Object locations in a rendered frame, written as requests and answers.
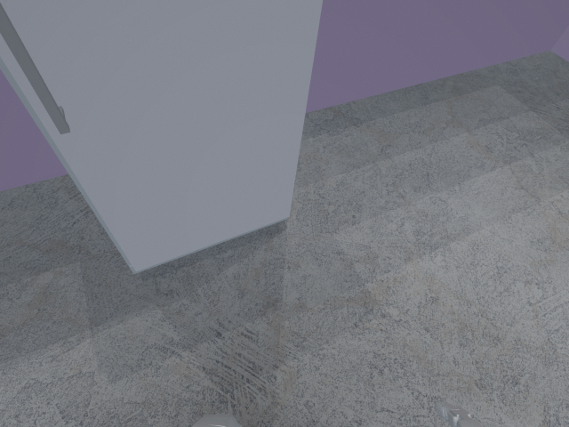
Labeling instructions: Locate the handle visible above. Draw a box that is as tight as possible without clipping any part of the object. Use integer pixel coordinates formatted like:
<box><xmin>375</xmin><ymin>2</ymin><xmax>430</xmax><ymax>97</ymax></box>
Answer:
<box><xmin>0</xmin><ymin>3</ymin><xmax>70</xmax><ymax>134</ymax></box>

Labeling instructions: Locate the right robot hand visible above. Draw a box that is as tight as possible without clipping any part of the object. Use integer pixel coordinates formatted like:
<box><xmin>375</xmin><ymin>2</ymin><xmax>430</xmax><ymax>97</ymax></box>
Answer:
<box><xmin>435</xmin><ymin>401</ymin><xmax>483</xmax><ymax>427</ymax></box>

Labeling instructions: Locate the fridge door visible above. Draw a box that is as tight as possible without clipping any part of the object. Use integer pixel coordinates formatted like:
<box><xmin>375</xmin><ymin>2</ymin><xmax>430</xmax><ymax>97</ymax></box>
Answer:
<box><xmin>0</xmin><ymin>0</ymin><xmax>323</xmax><ymax>271</ymax></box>

